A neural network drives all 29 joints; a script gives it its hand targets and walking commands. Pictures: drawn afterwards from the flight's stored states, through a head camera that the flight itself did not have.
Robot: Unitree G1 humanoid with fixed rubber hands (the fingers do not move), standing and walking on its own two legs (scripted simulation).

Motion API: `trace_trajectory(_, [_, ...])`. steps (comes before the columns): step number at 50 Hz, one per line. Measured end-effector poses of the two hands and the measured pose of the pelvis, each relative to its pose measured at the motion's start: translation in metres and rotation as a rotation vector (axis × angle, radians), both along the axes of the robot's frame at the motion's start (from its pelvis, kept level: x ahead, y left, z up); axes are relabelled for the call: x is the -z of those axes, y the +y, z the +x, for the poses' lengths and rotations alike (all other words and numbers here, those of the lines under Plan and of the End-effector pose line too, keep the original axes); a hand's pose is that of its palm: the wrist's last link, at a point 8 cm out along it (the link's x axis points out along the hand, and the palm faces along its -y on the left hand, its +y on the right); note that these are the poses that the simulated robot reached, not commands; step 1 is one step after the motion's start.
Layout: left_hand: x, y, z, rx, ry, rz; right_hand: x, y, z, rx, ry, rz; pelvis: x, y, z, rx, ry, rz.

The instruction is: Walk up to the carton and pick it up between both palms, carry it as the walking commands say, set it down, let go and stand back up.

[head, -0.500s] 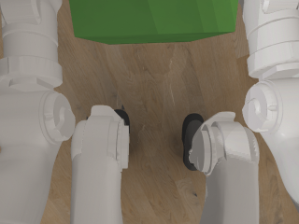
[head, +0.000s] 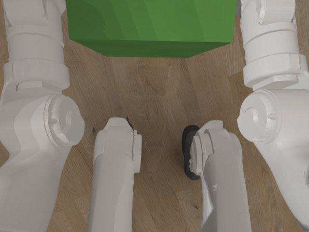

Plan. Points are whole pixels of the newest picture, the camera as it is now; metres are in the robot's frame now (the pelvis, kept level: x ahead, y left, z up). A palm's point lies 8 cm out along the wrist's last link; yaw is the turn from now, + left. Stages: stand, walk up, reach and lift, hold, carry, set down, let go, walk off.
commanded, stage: reach and lift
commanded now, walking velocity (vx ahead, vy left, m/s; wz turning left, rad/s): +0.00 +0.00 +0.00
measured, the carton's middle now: out of the picture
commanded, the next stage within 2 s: none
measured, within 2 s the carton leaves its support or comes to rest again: neither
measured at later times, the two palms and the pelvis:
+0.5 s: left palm out of the picture +0.55 +0.22 -0.06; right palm out of the picture +0.58 -0.11 -0.06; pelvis +0.00 +0.00 +0.04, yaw +0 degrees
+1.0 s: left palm out of the picture +0.53 +0.22 +0.01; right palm out of the picture +0.56 -0.11 +0.01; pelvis +0.00 +0.00 +0.08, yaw +0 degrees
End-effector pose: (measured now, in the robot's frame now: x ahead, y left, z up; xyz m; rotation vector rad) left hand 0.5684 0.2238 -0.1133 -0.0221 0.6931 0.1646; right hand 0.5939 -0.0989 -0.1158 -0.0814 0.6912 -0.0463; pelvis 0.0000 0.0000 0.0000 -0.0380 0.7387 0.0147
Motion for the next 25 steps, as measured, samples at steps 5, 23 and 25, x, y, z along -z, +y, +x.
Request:
trace_trajectory(5, [-0.001,-0.002,0.0,-0.008,0.008,-0.005,0.0,-0.001,-0.002,0.006,0.01,0.0,-0.008,0.003,0.003,-0.001,0.031,-0.004])
trace_trajectory(23, [-0.043,-0.007,-0.018,-0.041,-0.002,-0.022,-0.045,-0.006,-0.014,0.008,0.003,0.016,-0.035,-0.001,0.003,-0.007,0.073,0.0])
trace_trajectory(25, [-0.053,-0.008,-0.02,-0.041,-0.018,-0.023,-0.055,-0.007,-0.017,0.003,-0.013,0.011,-0.038,-0.002,0.001,-0.006,0.074,0.002])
